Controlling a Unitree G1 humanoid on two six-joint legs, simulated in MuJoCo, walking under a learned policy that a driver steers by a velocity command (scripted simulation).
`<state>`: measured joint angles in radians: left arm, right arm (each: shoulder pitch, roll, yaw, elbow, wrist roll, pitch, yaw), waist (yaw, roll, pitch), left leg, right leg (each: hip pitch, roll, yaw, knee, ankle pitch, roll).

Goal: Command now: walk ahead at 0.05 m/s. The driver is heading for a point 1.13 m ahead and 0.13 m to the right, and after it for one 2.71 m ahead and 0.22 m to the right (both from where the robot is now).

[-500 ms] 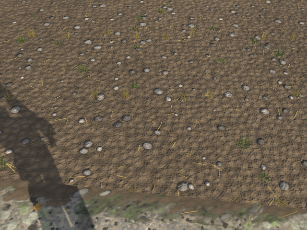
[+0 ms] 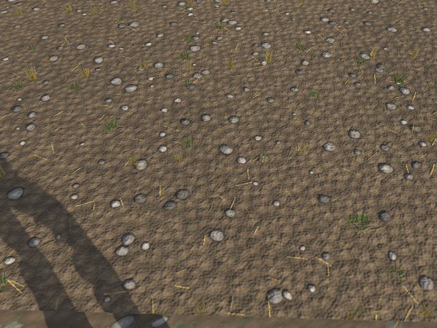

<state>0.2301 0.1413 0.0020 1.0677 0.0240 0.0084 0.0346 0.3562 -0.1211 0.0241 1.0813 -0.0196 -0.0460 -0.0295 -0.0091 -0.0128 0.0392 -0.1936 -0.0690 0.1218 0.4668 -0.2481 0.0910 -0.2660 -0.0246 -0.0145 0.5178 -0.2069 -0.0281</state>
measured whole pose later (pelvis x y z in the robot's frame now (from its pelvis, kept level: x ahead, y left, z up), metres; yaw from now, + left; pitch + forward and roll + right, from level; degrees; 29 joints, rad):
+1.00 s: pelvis +0.17 -0.07 +0.00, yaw +1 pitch +0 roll +0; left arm 0.28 0.17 0.05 1.02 0.02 -0.06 0.00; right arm 0.42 -0.19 -0.04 1.08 -0.02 -0.06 0.01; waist -0.01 0.04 0.01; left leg -0.34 0.02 0.02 1.12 -0.37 0.09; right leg -0.28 0.02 -0.11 0.53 -0.26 -0.08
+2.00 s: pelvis +0.72 -0.11 -0.13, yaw +2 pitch +0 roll +6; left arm -0.03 0.26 0.06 0.85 0.04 -0.05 -0.05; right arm 0.55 -0.22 -0.03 1.02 -0.05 -0.08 -0.05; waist -0.13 -0.07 0.04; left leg 0.05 -0.01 0.05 1.07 -0.81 0.03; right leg -0.41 -0.11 -0.02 0.30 0.55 -0.06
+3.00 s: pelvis +1.25 -0.12 -0.20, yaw +1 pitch +1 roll +1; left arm 0.00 0.19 0.03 0.88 0.02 -0.05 -0.02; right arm 0.48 -0.18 -0.04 1.09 -0.02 -0.09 -0.01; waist -0.06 -0.01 0.06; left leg 0.13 -0.05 0.07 0.27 -0.41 0.04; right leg -0.47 -0.01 -0.09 0.53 -0.12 -0.10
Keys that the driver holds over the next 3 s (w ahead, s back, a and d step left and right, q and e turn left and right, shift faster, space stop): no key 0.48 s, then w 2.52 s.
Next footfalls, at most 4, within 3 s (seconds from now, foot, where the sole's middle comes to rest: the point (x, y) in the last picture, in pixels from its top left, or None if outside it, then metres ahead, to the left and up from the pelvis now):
0.90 right None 0.23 -0.15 -0.77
1.34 left None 0.45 0.04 -0.77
2.00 right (282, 251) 0.89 -0.22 -0.96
2.46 left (232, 204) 1.12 -0.03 -0.96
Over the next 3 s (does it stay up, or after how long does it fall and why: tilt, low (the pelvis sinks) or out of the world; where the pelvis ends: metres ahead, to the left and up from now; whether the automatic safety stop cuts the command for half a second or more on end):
stays up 1.25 -0.12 -0.20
